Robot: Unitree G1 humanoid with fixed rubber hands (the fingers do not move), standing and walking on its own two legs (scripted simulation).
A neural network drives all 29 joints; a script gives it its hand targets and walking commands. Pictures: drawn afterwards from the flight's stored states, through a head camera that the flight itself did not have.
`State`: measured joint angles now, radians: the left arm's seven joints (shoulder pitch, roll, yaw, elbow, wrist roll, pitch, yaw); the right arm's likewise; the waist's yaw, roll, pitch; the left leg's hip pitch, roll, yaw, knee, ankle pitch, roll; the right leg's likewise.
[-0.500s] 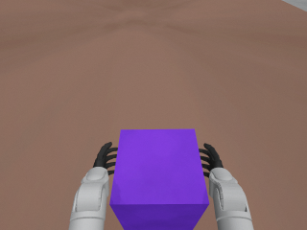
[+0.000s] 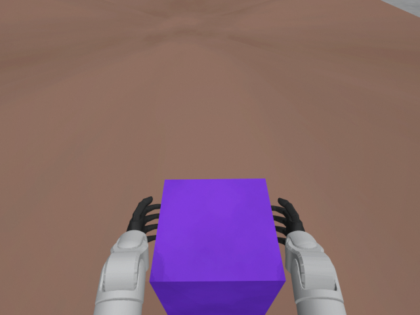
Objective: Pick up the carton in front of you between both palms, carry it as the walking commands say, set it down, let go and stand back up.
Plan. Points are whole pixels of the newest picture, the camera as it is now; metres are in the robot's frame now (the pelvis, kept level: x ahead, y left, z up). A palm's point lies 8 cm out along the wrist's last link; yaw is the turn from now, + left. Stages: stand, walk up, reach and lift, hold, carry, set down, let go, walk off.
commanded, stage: carry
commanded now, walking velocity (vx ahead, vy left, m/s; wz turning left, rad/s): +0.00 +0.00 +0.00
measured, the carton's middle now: (215, 251) +0.29 +0.00 -0.05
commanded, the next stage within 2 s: hold in 0.90 s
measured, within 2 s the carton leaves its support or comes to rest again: neither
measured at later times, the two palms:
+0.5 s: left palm (134, 252) +0.24 +0.15 +0.05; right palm (302, 254) +0.24 -0.15 +0.04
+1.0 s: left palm (129, 263) +0.22 +0.15 +0.05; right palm (301, 263) +0.23 -0.15 +0.04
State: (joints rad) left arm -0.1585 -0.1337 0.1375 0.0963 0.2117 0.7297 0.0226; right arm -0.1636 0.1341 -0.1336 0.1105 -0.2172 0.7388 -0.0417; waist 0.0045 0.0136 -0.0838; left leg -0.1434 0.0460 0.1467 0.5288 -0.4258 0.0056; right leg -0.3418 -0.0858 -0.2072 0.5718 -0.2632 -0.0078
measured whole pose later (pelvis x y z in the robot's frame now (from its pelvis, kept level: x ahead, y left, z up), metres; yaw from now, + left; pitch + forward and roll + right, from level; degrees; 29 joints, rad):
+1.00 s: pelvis -0.05 +0.00 +0.01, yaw +2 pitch -3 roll +0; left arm -0.20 -0.14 0.15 0.16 0.24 0.69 0.00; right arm -0.17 0.13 -0.15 0.11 -0.24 0.74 -0.05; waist -0.01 0.03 0.02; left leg -0.08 0.01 0.08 0.45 -0.30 0.02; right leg -0.23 -0.04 -0.09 0.41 -0.10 -0.01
